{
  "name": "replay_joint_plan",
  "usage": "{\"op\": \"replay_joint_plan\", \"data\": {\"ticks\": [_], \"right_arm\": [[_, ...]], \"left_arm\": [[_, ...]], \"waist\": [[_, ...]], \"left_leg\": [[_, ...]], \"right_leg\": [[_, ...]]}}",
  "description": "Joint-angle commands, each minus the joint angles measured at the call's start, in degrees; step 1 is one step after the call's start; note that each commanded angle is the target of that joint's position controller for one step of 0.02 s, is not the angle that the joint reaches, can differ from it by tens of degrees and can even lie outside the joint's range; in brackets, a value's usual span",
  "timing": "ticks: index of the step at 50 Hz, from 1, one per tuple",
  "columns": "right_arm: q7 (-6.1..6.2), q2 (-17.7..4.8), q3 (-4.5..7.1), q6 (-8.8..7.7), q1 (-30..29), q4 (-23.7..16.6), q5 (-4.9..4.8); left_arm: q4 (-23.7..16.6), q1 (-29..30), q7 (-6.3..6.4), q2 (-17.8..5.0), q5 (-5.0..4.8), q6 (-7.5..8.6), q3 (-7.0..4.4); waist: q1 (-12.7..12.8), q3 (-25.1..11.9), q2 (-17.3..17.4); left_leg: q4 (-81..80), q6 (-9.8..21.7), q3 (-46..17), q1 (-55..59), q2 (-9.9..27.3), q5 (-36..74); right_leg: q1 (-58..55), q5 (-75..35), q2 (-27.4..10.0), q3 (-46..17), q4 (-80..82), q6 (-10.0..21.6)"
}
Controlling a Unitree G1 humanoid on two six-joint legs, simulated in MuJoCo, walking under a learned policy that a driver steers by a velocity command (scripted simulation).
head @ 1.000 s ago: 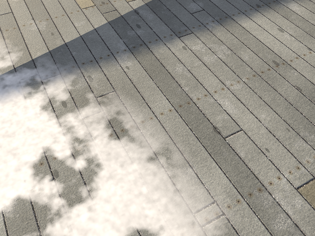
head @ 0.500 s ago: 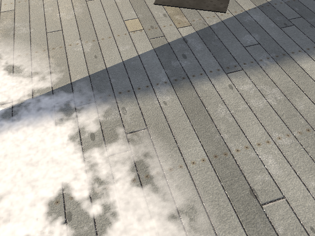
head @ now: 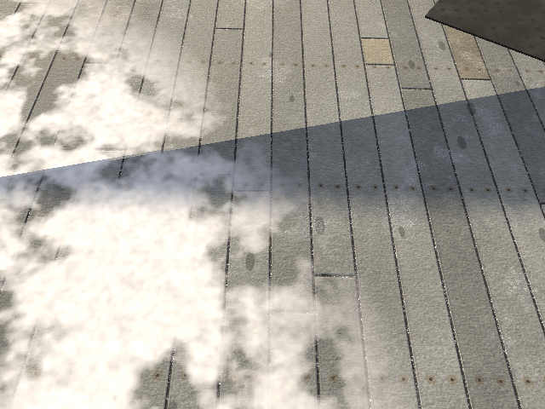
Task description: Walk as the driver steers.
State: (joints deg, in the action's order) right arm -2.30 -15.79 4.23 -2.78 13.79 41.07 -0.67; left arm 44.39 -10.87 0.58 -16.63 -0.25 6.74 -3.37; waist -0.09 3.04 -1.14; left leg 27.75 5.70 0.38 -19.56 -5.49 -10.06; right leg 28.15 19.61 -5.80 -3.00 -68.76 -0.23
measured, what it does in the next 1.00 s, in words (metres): walks ahead, turning right: right foot, then left foot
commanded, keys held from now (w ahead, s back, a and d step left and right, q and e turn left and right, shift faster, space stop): w+q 0.06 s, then w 0.04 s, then w+e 0.90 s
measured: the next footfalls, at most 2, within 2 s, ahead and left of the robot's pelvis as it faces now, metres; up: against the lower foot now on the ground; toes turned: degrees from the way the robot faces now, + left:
right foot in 0.40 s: +0.40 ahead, -0.13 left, +0.00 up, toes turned +1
left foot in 0.88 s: +0.69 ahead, +0.03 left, +0.00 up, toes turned -19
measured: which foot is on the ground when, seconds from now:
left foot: down 0.00-0.38, up 0.40-0.86, down 0.88-1.00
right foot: up 0.00-0.38, down 0.40-0.88, up 0.90-1.00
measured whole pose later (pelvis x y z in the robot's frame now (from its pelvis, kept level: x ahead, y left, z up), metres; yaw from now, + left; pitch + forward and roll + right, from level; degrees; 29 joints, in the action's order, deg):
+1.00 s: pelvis +0.57 -0.05 +0.00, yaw -19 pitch +2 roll +1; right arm -0.5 -14.9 3.0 -6.3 7.3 37.8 0.3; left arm 42.1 -20.5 0.7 -17.1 -1.4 1.4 -3.1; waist 1.9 0.0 -2.0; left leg 27.6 1.3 0.4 -20.1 -2.6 -9.1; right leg 20.8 24.9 3.2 -7.0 -64.8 1.5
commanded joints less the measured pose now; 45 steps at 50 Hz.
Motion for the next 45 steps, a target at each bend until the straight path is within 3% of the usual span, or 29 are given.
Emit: {"op": "replay_joint_plan", "data": {"ticks": [1,4,8,11,14,16,17,18,19,20,21,22,23,24,25,26,28,32,35,39,41,43,44,45], "right_arm": [[0.85,-7.06,1.84,-1.59,-1.49,-4.98,0.10],[2.03,-8.24,2.07,-1.63,2.05,-3.69,-0.19],[2.57,-7.28,1.36,-1.63,5.17,-1.70,-0.20],[2.44,-8.26,1.32,-1.90,7.76,0.07,-0.02],[2.61,-8.91,1.47,-1.49,9.47,1.78,0.23],[2.93,-9.49,1.64,-1.03,8.73,2.25,0.17],[3.08,-10.03,1.72,-0.84,7.41,2.00,0.30],[3.21,-10.63,1.82,-0.60,6.39,1.73,0.44],[3.37,-10.29,1.51,-0.29,5.16,1.22,0.52],[3.68,-8.81,0.67,-0.45,5.13,-0.15,1.39],[3.00,-3.33,-0.96,-1.73,11.85,-1.28,1.68],[2.33,-6.34,-0.92,-3.21,9.50,-1.11,0.96],[1.61,-8.75,-0.35,-4.27,3.50,-2.93,-0.78],[1.53,-8.29,-0.66,-4.89,-0.13,-3.79,-0.48],[1.71,-7.77,-0.42,-5.00,-2.14,-4.19,0.89],[1.87,-7.76,-0.12,-4.73,-1.07,-4.69,1.50],[2.20,-6.76,-0.15,-3.83,0.82,-4.55,1.82],[2.92,-4.40,-0.92,-2.81,-5.54,-6.17,2.03],[2.45,-3.11,-1.33,-3.39,-11.91,-7.27,1.59],[1.48,-4.44,-0.81,-4.32,-17.16,-8.70,0.63],[1.17,-5.70,-0.18,-4.87,-16.89,-8.72,0.40],[1.46,-7.31,0.88,-5.39,-10.94,-7.33,0.31],[1.91,-9.14,1.74,-5.60,-4.47,-6.34,0.99],[2.55,-12.78,2.70,-5.37,5.16,-5.61,1.51]], "left_arm": [[-3.57,-3.06,0.23,-5.77,0.94,-0.46,-1.87],[-5.73,2.72,0.36,-3.97,1.36,-1.06,-1.25],[-6.43,9.05,-0.93,-1.93,0.47,-0.41,-0.06],[-7.80,13.28,-1.95,-2.86,-0.36,0.04,0.03],[-9.63,15.69,-3.12,-3.49,-0.62,0.35,0.06],[-9.97,14.28,-3.88,-3.64,-0.72,0.39,0.06],[-9.52,11.57,-4.01,-4.33,-0.74,0.29,-0.28],[-8.53,7.20,-3.88,-5.52,-0.66,0.12,-0.96],[-6.47,-0.56,-3.62,-7.41,-0.43,-0.05,-2.08],[-5.15,-9.68,-3.17,-10.65,-0.02,-0.30,-2.97],[-4.66,-13.23,-3.26,-15.10,-0.05,-0.36,-4.08],[-4.11,-14.21,-3.18,-9.98,-1.34,-0.68,-2.92],[-5.11,-10.62,-2.65,-7.88,-1.10,-1.14,-2.29],[-6.22,-7.61,-2.41,-7.37,-0.47,-1.55,-2.05],[-6.85,-5.38,-2.44,-6.44,-0.24,-1.84,-1.61],[-7.50,-4.24,-2.26,-6.56,0.29,-1.76,-1.48],[-7.75,-3.39,-1.99,-6.53,-0.12,-1.78,-1.54],[-6.55,-5.94,-0.80,-8.69,-0.81,-1.97,-2.23],[-5.20,-8.98,-0.11,-8.77,-1.29,-2.77,-2.29],[-3.93,-12.32,0.31,-8.37,-1.63,-3.82,-2.27],[-3.95,-11.93,0.59,-8.50,-1.50,-4.34,-2.42],[-4.58,-9.86,0.61,-7.97,-1.34,-4.70,-2.38],[-5.51,-8.55,0.35,-5.95,-0.98,-4.51,-1.68],[-6.96,-8.80,0.26,-2.75,0.20,-4.19,-0.52]], "waist": [[2.15,-7.07,2.72],[0.41,-4.85,3.37],[-3.28,-3.87,6.30],[-5.49,-1.52,6.23],[-6.03,0.20,5.46],[-4.77,-0.23,5.75],[-3.13,-2.04,6.17],[-0.74,-5.46,6.62],[3.41,-10.20,5.13],[6.76,-16.86,0.54],[3.36,-22.27,-14.41],[5.35,-22.95,-12.23],[5.72,-14.05,-7.74],[4.65,-9.73,-0.91],[2.89,-5.55,3.59],[0.80,-5.53,1.30],[-0.90,-5.59,-0.92],[0.71,-3.62,-1.41],[3.31,-3.85,-2.86],[4.81,-3.68,-3.82],[3.90,-3.58,-4.92],[0.23,-5.47,-6.25],[-3.11,-10.70,-5.24],[-6.53,-19.12,1.97]], "left_leg": [[-14.61,11.37,-18.36,8.66,14.21,15.15],[-14.99,10.36,-15.12,7.49,12.80,18.48],[-15.27,6.83,-11.10,9.17,11.52,12.59],[-15.13,6.86,-12.46,13.61,14.78,9.91],[-12.74,6.33,-12.95,22.40,18.45,15.07],[-10.16,5.12,-11.43,25.27,19.28,23.02],[-7.45,4.27,-9.73,25.25,18.65,32.32],[-2.53,3.51,-7.90,24.54,17.54,43.42],[7.13,2.05,-4.87,22.05,14.78,49.79],[22.83,0.04,-2.93,10.89,12.43,36.86],[44.90,-5.11,-1.44,-13.29,1.09,-5.45],[50.36,-4.88,-8.28,-22.12,1.65,-19.66],[50.66,-4.32,-8.70,-26.69,4.83,-15.60],[47.28,-3.94,-7.62,-25.37,7.07,-11.80],[42.17,-4.21,-6.63,-23.50,8.56,-9.38],[39.11,-4.80,-6.72,-20.06,9.72,-7.97],[34.21,-6.55,-5.83,-17.41,10.36,-7.82],[20.54,-9.13,-3.88,-16.31,8.96,3.05],[8.96,-9.24,-3.55,-11.85,6.25,13.15],[1.56,-8.30,-4.93,-10.07,4.24,12.87],[-1.06,-7.16,-5.69,-8.16,3.89,8.84],[-4.65,-4.76,-4.56,0.85,3.98,7.27],[-3.99,-2.08,-6.93,12.71,8.03,7.80],[-2.73,1.84,-17.48,28.52,18.55,6.05]], "right_leg": [[6.85,-4.71,-1.95,-1.07,4.59,-1.37],[9.78,-12.84,-0.43,-0.05,14.70,-3.15],[6.55,-27.28,1.31,1.40,31.30,-2.13],[8.07,-28.78,1.61,1.71,35.33,-0.21],[13.79,-21.89,2.08,1.80,37.38,2.56],[12.48,-16.82,3.08,2.63,38.22,4.43],[7.85,-14.55,4.73,3.93,38.50,5.50],[0.32,-13.82,7.14,5.83,38.48,6.72],[-10.87,-16.75,8.87,6.61,40.15,8.50],[-27.50,-20.05,0.87,-4.77,39.52,12.29],[-47.36,-11.81,-11.92,-33.49,43.98,22.69],[-50.66,-2.38,-12.80,-42.58,50.23,22.31],[-44.04,-1.17,-11.40,-35.16,51.37,19.53],[-36.03,-5.28,-9.25,-29.23,52.14,17.83],[-28.74,-11.03,-6.93,-24.89,53.71,16.66],[-24.49,-16.62,-5.96,-23.14,54.66,17.06],[-20.35,-22.27,-4.07,-19.74,55.82,17.54],[-14.50,-25.66,-0.62,-13.76,56.58,15.68],[-13.71,-22.86,1.65,-12.54,54.87,12.90],[-19.05,-18.75,-0.10,-18.19,50.93,11.91],[-22.07,-18.34,-1.27,-21.70,48.23,11.30],[-21.73,-22.65,-0.17,-22.42,43.35,9.71],[-18.15,-23.99,2.38,-19.92,35.03,7.97],[-9.47,-11.64,6.83,-13.90,18.71,5.65]]}}
Velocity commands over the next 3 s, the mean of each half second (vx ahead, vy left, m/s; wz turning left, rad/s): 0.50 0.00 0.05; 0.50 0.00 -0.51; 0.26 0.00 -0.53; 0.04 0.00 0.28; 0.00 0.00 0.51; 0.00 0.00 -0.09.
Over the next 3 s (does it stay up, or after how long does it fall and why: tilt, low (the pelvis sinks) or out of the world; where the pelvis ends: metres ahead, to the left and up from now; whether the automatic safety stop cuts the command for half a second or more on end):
stays up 0.77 -0.15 0.00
